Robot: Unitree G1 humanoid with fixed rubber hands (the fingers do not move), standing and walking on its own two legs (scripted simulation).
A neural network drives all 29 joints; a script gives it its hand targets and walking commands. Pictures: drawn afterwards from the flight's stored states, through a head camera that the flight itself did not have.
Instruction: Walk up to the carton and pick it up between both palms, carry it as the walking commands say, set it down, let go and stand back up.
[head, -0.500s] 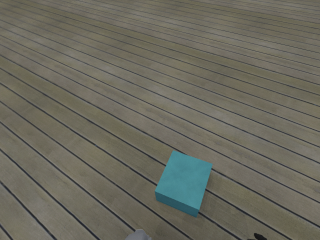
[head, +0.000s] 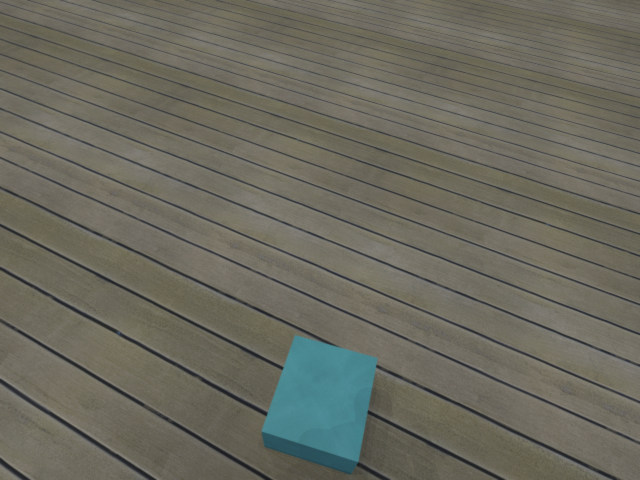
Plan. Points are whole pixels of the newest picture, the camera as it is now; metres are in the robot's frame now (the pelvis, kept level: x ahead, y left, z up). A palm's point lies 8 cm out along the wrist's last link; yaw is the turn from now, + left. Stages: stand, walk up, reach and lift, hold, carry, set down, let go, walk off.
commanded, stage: walk up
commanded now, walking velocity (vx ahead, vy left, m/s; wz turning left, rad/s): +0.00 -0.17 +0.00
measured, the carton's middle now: (321, 401) +0.47 -0.04 -0.70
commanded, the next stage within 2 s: none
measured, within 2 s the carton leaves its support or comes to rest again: neither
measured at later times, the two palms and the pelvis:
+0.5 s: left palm out of the picture +0.02 +0.17 -0.14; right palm out of the picture +0.00 -0.29 -0.15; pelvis -0.01 -0.06 +0.00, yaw +1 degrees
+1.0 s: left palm out of the picture -0.05 +0.22 -0.14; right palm out of the picture -0.02 -0.27 -0.15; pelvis -0.02 -0.02 +0.00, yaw -3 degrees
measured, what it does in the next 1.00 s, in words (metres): steps on the spot: right foot, then left foot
